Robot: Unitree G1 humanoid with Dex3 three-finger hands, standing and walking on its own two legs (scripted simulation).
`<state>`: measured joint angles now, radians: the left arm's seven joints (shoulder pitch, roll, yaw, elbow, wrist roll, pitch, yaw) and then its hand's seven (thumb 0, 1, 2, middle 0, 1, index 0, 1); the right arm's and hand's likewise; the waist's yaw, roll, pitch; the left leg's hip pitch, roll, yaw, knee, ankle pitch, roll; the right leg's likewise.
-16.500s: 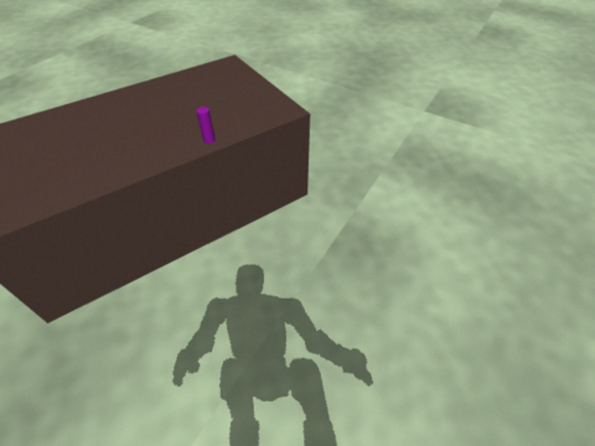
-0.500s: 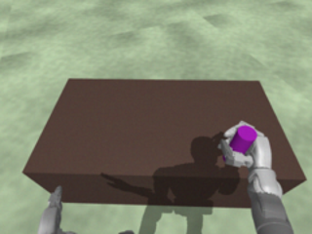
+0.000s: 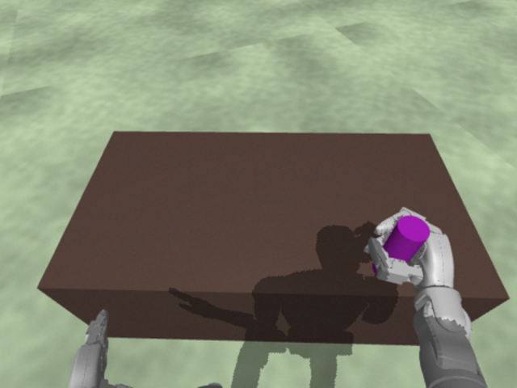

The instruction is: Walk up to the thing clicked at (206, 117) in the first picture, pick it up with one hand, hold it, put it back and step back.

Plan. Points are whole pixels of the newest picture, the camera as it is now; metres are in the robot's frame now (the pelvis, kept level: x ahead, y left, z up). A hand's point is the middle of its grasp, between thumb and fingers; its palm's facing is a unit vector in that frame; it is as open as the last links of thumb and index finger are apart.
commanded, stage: hold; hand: right
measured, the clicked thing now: (398, 250) +0.32 -0.19 +0.05
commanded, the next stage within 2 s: crouch in 1.32 s
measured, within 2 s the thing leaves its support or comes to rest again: neither
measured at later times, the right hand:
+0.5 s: hand (383, 252) +0.32 -0.17 +0.04, palm faces +0.06 +1.00 +0.02, open 5.3 cm
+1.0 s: hand (386, 249) +0.32 -0.17 +0.04, palm faces +0.08 +1.00 +0.01, open 5.3 cm
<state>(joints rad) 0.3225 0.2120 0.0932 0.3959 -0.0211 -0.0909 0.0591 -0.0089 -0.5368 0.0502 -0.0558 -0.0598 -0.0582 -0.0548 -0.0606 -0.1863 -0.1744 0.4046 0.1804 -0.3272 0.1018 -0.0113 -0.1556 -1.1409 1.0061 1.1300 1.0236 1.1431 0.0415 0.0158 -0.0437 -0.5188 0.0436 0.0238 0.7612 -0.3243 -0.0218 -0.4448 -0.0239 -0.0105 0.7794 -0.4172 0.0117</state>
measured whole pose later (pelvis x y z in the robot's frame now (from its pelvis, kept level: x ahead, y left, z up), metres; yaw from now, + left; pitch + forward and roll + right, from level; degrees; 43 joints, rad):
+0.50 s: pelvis +0.00 +0.00 +0.00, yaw +0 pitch +5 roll +0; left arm 0.33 0.21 0.08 0.39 -0.02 -0.09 0.05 -0.01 -0.54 0.05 -0.06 -0.06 -0.06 -0.05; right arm -0.07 -0.18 -0.16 0.43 0.17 -0.33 0.10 -0.01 -0.15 -1.14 1.01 1.13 1.03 1.14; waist 0.04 0.02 -0.04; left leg -0.52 0.04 0.02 0.75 -0.32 -0.03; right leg -0.45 -0.02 -0.02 0.78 -0.41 0.01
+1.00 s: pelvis +0.00 +0.00 +0.00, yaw +0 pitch +5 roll +0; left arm 0.33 0.21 0.08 0.37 -0.02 -0.10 0.06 -0.01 -0.54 0.05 -0.06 -0.06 -0.06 -0.05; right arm -0.07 -0.19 -0.17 0.43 0.18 -0.35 0.10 -0.01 -0.15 -1.14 1.01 1.13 1.03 1.14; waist 0.04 0.02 -0.04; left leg -0.52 0.04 0.02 0.76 -0.33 -0.02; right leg -0.45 -0.02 -0.01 0.78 -0.42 0.01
